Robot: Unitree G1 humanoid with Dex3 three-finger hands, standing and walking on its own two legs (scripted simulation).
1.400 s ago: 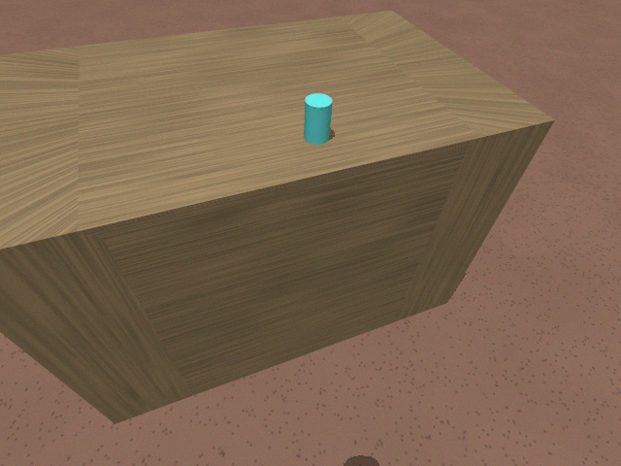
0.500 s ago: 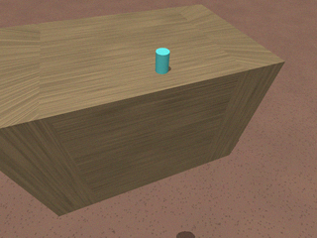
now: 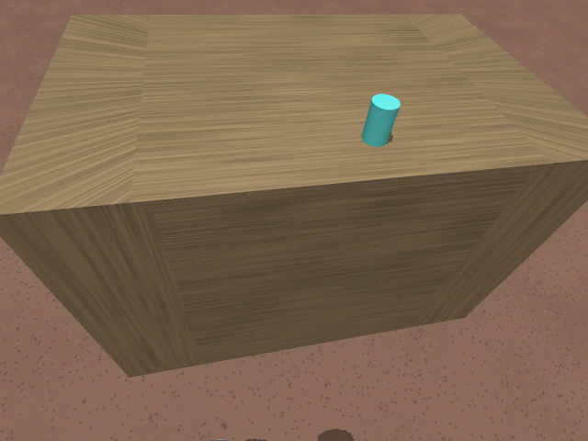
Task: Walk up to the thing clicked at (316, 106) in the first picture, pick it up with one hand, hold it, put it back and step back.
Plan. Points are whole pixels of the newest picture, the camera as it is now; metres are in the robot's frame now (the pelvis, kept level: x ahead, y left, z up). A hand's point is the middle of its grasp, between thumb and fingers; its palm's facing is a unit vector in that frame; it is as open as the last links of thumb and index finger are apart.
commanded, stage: walk up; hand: right
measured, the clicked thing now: (379, 121) +0.67 -0.15 +0.08
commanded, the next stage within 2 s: stand in 1.86 s
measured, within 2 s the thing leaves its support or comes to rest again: neither
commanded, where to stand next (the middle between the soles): +0.21 -0.04 m, yaw +12 degrees
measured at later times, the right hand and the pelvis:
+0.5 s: hand (472, 401) +0.23 -0.31 -0.16, palm faces -0.17 +0.88 -0.44, open 7.4 cm; pelvis +0.14 -0.04 -0.02, yaw +9 degrees
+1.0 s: hand (432, 327) +0.35 -0.26 -0.15, palm faces -0.29 +0.87 -0.38, open 7.4 cm; pelvis +0.17 -0.04 -0.01, yaw +15 degrees
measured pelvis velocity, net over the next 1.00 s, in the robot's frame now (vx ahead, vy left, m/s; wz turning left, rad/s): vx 0.17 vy -0.04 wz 0.27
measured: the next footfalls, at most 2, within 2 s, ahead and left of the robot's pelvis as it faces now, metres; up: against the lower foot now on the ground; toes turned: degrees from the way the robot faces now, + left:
right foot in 0.42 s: +0.28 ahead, -0.14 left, +0.00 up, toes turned +8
left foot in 0.70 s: +0.20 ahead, +0.08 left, +0.00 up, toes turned +13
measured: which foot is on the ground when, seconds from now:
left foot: down 0.00-0.44, up 0.46-0.68, down 0.70-1.00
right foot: down 0.00-0.02, up 0.04-0.40, down 0.42-1.00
